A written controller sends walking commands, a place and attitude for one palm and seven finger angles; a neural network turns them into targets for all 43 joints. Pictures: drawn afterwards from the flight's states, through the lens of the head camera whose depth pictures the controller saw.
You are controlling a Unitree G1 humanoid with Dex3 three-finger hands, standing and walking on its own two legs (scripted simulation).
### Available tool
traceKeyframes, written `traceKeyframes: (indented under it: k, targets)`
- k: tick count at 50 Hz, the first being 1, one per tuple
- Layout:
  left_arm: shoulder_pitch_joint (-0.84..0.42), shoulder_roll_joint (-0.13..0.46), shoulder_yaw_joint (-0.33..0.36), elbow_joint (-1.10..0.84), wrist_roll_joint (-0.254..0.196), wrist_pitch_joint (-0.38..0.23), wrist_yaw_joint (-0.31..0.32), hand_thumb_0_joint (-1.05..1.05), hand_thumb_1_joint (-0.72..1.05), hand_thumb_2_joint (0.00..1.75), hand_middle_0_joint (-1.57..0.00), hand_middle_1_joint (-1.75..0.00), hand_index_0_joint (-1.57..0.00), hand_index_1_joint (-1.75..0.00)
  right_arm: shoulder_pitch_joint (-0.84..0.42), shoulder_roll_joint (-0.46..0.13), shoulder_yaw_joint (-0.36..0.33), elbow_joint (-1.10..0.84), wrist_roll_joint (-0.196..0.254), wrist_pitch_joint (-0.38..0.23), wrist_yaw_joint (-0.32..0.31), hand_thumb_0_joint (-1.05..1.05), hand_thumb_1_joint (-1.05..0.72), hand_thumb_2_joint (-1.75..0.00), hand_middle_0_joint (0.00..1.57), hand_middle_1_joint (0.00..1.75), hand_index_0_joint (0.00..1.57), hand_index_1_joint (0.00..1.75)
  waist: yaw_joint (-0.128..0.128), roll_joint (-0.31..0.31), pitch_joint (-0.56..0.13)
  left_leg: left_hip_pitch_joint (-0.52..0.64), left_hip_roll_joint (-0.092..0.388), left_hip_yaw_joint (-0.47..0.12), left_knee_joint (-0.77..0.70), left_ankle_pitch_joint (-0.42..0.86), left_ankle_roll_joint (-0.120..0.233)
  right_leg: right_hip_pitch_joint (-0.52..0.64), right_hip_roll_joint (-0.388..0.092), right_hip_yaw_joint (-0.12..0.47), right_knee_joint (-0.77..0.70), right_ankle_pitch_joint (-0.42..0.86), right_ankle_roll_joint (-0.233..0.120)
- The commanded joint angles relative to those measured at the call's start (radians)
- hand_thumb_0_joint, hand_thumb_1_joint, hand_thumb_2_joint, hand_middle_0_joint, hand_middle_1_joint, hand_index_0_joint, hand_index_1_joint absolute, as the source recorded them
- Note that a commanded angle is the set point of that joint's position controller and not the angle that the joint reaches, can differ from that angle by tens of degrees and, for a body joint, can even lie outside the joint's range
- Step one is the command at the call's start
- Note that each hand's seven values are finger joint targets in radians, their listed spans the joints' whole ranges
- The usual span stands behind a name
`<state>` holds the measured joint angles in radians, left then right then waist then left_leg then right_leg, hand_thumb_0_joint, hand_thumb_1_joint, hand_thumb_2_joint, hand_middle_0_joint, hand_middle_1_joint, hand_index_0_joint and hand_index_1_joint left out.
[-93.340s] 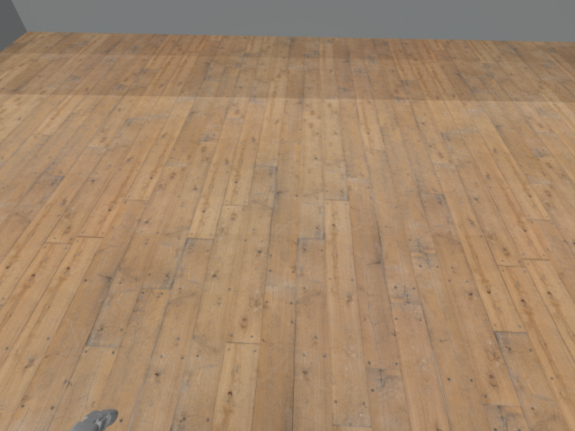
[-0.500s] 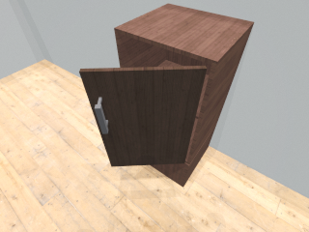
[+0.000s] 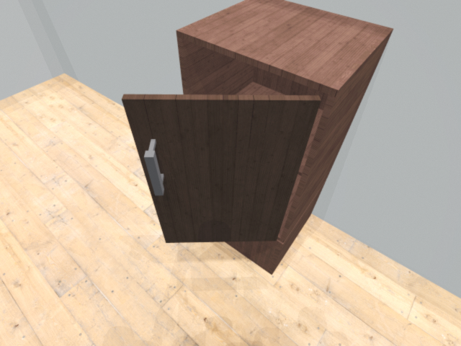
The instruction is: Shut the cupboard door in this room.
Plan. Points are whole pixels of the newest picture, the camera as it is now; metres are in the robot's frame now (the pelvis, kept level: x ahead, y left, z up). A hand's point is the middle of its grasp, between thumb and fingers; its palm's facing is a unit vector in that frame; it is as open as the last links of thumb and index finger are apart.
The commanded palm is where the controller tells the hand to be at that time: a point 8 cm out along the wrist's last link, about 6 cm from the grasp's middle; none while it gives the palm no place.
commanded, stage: shuffle to correct the standing spot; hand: left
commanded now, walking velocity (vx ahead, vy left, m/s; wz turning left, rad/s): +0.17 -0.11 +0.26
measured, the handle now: (156, 168) +0.49 +0.20 -0.01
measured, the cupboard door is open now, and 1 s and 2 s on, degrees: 39 39 39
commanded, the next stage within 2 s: come to a stop and stand still in 0.02 s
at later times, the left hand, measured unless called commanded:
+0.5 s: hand out of the picture +0.05 +0.15 -0.18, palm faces +0.12 -0.97 -0.20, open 7.3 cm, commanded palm none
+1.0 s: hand out of the picture +0.09 +0.18 -0.17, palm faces +0.05 -0.97 -0.24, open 7.3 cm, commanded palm none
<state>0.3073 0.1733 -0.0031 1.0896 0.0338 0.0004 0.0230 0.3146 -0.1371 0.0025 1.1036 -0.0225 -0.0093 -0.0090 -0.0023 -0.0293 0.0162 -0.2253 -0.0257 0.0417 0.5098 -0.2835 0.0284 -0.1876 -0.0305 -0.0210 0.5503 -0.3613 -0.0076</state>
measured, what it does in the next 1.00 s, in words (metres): steps on the spot: right foot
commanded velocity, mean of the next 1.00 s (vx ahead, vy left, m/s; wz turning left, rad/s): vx -0.02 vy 0.02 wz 0.03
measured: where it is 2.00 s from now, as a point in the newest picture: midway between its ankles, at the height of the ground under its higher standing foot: outside the picture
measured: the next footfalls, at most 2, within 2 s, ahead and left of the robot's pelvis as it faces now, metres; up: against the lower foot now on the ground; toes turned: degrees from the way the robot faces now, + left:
right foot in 0.50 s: +0.11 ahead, -0.14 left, +0.00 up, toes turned +3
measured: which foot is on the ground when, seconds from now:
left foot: down 0.00-1.00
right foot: down 0.00-0.28, up 0.30-0.48, down 0.50-1.00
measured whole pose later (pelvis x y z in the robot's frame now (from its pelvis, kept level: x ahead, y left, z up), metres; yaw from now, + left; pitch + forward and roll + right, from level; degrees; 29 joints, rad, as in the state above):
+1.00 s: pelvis +0.05 -0.01 +0.00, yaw +4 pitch +0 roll +0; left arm 0.23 0.17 -0.01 1.03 0.02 0.00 0.04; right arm 0.29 -0.17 -0.01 1.01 -0.02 0.00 -0.01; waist -0.01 0.02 0.04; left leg -0.24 0.00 0.07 0.57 -0.33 0.03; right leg -0.28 -0.05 -0.05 0.57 -0.28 0.01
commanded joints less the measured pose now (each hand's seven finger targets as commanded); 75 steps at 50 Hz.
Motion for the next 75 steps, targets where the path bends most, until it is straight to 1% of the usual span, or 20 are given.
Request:
traceKeyframes:
  k: [1, 4, 6, 8, 10, 11, 12, 13, 14, 17, 22, 25, 30, 41, 43, 44, 45, 48, 52, 75]
  targets:
    - [0.101, 0.073, 0.022, -0.019, -0.004, -0.025, -0.002, 0.0, 0.9, 0.9, -0.2, -0.3, -0.2, -0.3, 0.011, -0.131, -0.029, -0.054, 0.003, -0.019, -0.013, 0.0, -0.9, -0.9, 0.2, 0.3, 0.2, 0.3, 0.022, 0.053, 0.097, -0.107, 0.144, -0.183, -0.135, -0.114, 0.077, -0.037, -0.041, 0.019, -0.082, -0.046, -0.041]
    - [0.167, 0.111, 0.036, 0.008, -0.008, -0.035, 0.006, 0.0, 0.9, 0.9, -0.2, -0.3, -0.2, -0.3, -0.013, -0.078, -0.019, -0.073, 0.003, -0.027, -0.013, 0.0, -0.9, -0.9, 0.2, 0.3, 0.2, 0.3, 0.036, -0.125, 0.07, -0.204, 0.037, -0.016, 0.104, 0.031, 0.033, 0.093, -0.143, 0.135, -0.162, 0.132, -0.085]
    - [0.22, 0.129, 0.046, 0.021, -0.007, -0.04, 0.013, 0.0, 0.9, 0.9, -0.2, -0.3, -0.2, -0.3, -0.061, -0.063, -0.022, -0.098, -0.001, -0.025, -0.009, 0.0, -0.9, -0.9, 0.2, 0.3, 0.2, 0.3, 0.053, -0.201, 0.088, -0.308, 0.026, 0.032, 0.254, -0.165, 0.018, 0.15, -0.242, 0.217, -0.196, 0.342, -0.152]
    - [0.234, 0.105, 0.043, 0.023, 0.002, -0.042, 0.022, 0.0, 0.9, 0.9, -0.2, -0.3, -0.2, -0.3, -0.099, -0.043, -0.02, -0.109, 0.004, -0.025, -0.009, 0.0, -0.9, -0.9, 0.2, 0.3, 0.2, 0.3, 0.056, -0.121, 0.116, -0.331, 0.041, 0.029, 0.28, -0.223, 0.013, 0.164, -0.271, 0.203, -0.171, 0.62, -0.187]
    - [0.164, 0.089, 0.032, 0.008, -0.004, -0.037, 0.027, 0.0, 0.9, 0.9, -0.2, -0.3, -0.2, -0.3, -0.046, -0.028, -0.009, -0.079, 0.012, -0.026, -0.014, 0.0, -0.9, -0.9, 0.2, 0.3, 0.2, 0.3, 0.004, -0.057, 0.072, -0.141, 0.043, 0.027, 0.049, -0.066, 0.004, 0.114, -0.199, 0.078, -0.04, 0.845, -0.132]
    - [0.126, 0.084, 0.028, -0.004, -0.014, -0.033, 0.029, 0.0, 0.9, 0.9, -0.2, -0.3, -0.2, -0.3, 0.045, -0.049, -0.012, -0.041, 0.012, -0.032, -0.019, 0.0, -0.9, -0.9, 0.2, 0.3, 0.2, 0.3, -0.037, -0.005, 0.012, 0.05, 0.057, 0.001, -0.047, 0.31, 0.015, 0.035, -0.13, 0.009, 0.085, 0.828, -0.071]
    - [0.121, 0.061, 0.022, -0.015, -0.029, -0.032, 0.029, 0.0, 0.9, 0.9, -0.2, -0.3, -0.2, -0.3, 0.118, -0.12, -0.025, -0.014, 0.006, -0.037, -0.032, 0.0, -0.9, -0.9, 0.2, 0.3, 0.2, 0.3, -0.052, 0.132, -0.067, 0.239, 0.196, -0.147, 0.005, 0.746, 0.084, -0.103, -0.055, -0.047, 0.194, 0.58, -0.006]
    - [0.113, 0.03, 0.011, -0.028, -0.038, -0.031, 0.036, 0.0, 0.9, 0.9, -0.2, -0.3, -0.2, -0.3, 0.171, -0.148, -0.026, 0.001, 0.014, -0.038, -0.042, 0.0, -0.9, -0.9, 0.2, 0.3, 0.2, 0.3, -0.054, 0.256, -0.121, 0.313, 0.341, -0.273, -0.026, 1.171, 0.192, -0.164, -0.005, -0.052, 0.304, 0.006, 0.02]
    - [0.091, 0.044, 0.017, -0.036, -0.034, -0.02, 0.04, 0.0, 0.9, 0.9, -0.2, -0.3, -0.2, -0.3, 0.112, -0.154, -0.02, -0.001, 0.017, -0.027, -0.044, 0.0, -0.9, -0.9, 0.2, 0.3, 0.2, 0.3, -0.026, 0.286, -0.084, 0.26, 0.374, -0.252, -0.076, 1.206, 0.226, -0.17, -0.016, 0.003, 0.341, -0.264, 0.017]
    - [0.054, 0.032, 0.021, -0.03, -0.024, 0.004, 0.033, 0.0, 0.9, 0.9, -0.2, -0.3, -0.2, -0.3, -0.011, -0.141, -0.021, -0.042, 0.011, -0.016, -0.047, 0.0, -0.9, -0.9, 0.2, 0.3, 0.2, 0.3, 0.0, 0.188, 0.052, 0.124, 0.313, -0.176, -0.108, 0.976, 0.184, -0.163, -0.051, -0.002, 0.243, -0.199, 0.016]
    - [0.115, 0.021, 0.03, -0.023, -0.014, 0.008, 0.021, 0.0, 0.9, 0.9, -0.2, -0.3, -0.2, -0.3, -0.085, -0.169, -0.047, -0.094, 0.015, -0.009, -0.042, 0.0, -0.9, -0.9, 0.2, 0.3, 0.2, 0.3, 0.035, 0.09, -0.026, 0.076, 0.243, -0.1, -0.065, 0.717, 0.108, -0.029, -0.022, -0.053, 0.02, 0.156, 0.024]
    - [0.081, 0.09, 0.041, -0.057, -0.006, -0.004, 0.017, 0.0, 0.9, 0.9, -0.2, -0.3, -0.2, -0.3, -0.102, -0.132, -0.052, -0.118, 0.014, 0.002, -0.032, 0.0, -0.9, -0.9, 0.2, 0.3, 0.2, 0.3, 0.024, -0.005, -0.015, -0.02, 0.121, -0.038, 0.003, 0.292, 0.018, -0.012, -0.112, 0.087, -0.044, 0.473, -0.024]
    - [-0.024, 0.146, 0.044, -0.101, -0.01, -0.007, 0.016, 0.0, 0.9, 0.9, -0.2, -0.3, -0.2, -0.3, -0.069, -0.073, -0.043, -0.104, 0.009, 0.025, -0.018, 0.0, -0.9, -0.9, 0.2, 0.3, 0.2, 0.3, 0.001, -0.163, -0.005, -0.004, 0.04, 0.015, 0.08, -0.043, -0.03, -0.093, -0.232, 0.185, -0.172, 0.41, -0.112]
    - [-0.075, 0.127, 0.053, -0.13, -0.015, 0.008, 0.013, 0.0, 0.9, 0.9, -0.2, -0.3, -0.2, -0.3, -0.064, -0.111, -0.031, -0.095, 0.001, 0.006, -0.012, 0.0, -0.9, -0.9, 0.2, 0.3, 0.2, 0.3, 0.031, 0.064, 0.0, -0.036, 0.123, -0.067, -0.112, 0.138, -0.005, -0.034, -0.104, 0.064, -0.105, 0.172, -0.026]
    - [-0.07, 0.114, 0.048, -0.124, -0.015, 0.008, 0.011, 0.0, 0.9, 0.9, -0.2, -0.3, -0.2, -0.3, -0.053, -0.112, -0.028, -0.09, 0.003, 0.002, -0.014, 0.0, -0.9, -0.9, 0.2, 0.3, 0.2, 0.3, 0.032, 0.056, 0.001, -0.039, 0.131, -0.079, -0.137, 0.139, 0.001, -0.013, -0.088, 0.049, -0.105, 0.177, -0.02]
    - [0.06, 0.125, 0.032, -0.058, -0.022, -0.017, 0.05, 0.0, 0.9, 0.9, -0.2, -0.3, -0.2, -0.3, -0.143, -0.179, -0.039, -0.15, 0.018, -0.012, -0.006, 0.0, -0.9, -0.9, 0.2, 0.3, 0.2, 0.3, 0.057, 0.179, -0.016, -0.004, 0.15, -0.008, 0.052, 0.17, -0.032, -0.029, -0.143, 0.09, -0.099, 0.381, -0.038]
    - [-0.026, 0.192, 0.038, -0.112, -0.021, -0.027, 0.039, 0.0, 0.9, 0.9, -0.2, -0.3, -0.2, -0.3, -0.058, -0.112, -0.032, -0.172, 0.01, -0.002, 0.0, 0.0, -0.9, -0.9, 0.2, 0.3, 0.2, 0.3, -0.005, 0.155, -0.083, -0.033, 0.082, -0.029, 0.021, 0.001, -0.035, -0.027, -0.182, 0.158, -0.108, 0.192, -0.075]
    - [-0.074, 0.139, 0.026, -0.128, -0.014, -0.018, 0.02, 0.0, 0.9, 0.9, -0.2, -0.3, -0.2, -0.3, 0.025, -0.12, -0.021, -0.162, -0.001, -0.014, 0.002, 0.0, -0.9, -0.9, 0.2, 0.3, 0.2, 0.3, -0.013, 0.203, -0.022, -0.048, 0.156, -0.107, -0.111, 0.093, 0.007, -0.079, -0.063, 0.025, -0.043, 0.054, -0.047]
    - [-0.043, 0.099, 0.012, -0.103, -0.019, -0.012, 0.014, 0.0, 0.9, 0.9, -0.2, -0.3, -0.2, -0.3, 0.014, -0.152, -0.017, -0.178, 0.008, -0.018, -0.008, 0.0, -0.9, -0.9, 0.2, 0.3, 0.2, 0.3, 0.004, 0.017, 0.039, -0.078, 0.154, -0.115, -0.15, 0.065, 0.027, -0.045, -0.048, 0.021, -0.059, 0.096, -0.026]
    - [-0.003, 0.103, 0.01, -0.016, -0.023, -0.025, 0.015, 0.0, 0.9, 0.9, -0.2, -0.3, -0.2, -0.3, 0.031, -0.116, 0.0, -0.045, 0.008, -0.024, -0.021, 0.0, -0.9, -0.9, 0.2, 0.3, 0.2, 0.3, 0.0, 0.024, 0.031, 0.077, 0.128, -0.029, -0.155, 0.198, 0.0, -0.019, -0.09, 0.071, -0.112, 0.341, -0.034]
